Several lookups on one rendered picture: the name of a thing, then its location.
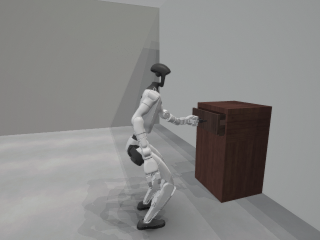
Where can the robot left upper arm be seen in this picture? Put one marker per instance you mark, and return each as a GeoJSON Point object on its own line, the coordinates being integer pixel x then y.
{"type": "Point", "coordinates": [164, 114]}

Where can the robot right upper arm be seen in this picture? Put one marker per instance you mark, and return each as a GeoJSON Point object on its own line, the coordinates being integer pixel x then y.
{"type": "Point", "coordinates": [150, 99]}

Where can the drawer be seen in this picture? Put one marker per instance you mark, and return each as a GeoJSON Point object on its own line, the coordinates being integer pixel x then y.
{"type": "Point", "coordinates": [215, 122]}

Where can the robot left foot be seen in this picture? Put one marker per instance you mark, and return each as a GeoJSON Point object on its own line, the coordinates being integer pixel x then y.
{"type": "Point", "coordinates": [141, 206]}

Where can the left robot forearm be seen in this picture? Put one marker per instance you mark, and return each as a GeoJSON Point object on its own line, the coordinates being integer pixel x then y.
{"type": "Point", "coordinates": [176, 121]}

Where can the handle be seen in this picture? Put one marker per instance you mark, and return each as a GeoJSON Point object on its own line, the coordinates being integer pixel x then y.
{"type": "Point", "coordinates": [201, 121]}

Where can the cabinet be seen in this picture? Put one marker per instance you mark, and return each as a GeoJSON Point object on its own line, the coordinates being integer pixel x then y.
{"type": "Point", "coordinates": [232, 166]}

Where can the robot left hand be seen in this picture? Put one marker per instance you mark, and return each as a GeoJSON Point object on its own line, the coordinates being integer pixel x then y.
{"type": "Point", "coordinates": [192, 120]}

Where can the robot right hand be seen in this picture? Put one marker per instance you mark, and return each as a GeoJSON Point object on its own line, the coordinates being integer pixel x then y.
{"type": "Point", "coordinates": [150, 166]}

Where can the right robot forearm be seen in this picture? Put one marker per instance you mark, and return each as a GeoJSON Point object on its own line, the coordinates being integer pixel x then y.
{"type": "Point", "coordinates": [139, 132]}

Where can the robot left thigh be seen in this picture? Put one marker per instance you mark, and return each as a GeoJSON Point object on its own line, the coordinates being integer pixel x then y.
{"type": "Point", "coordinates": [157, 153]}

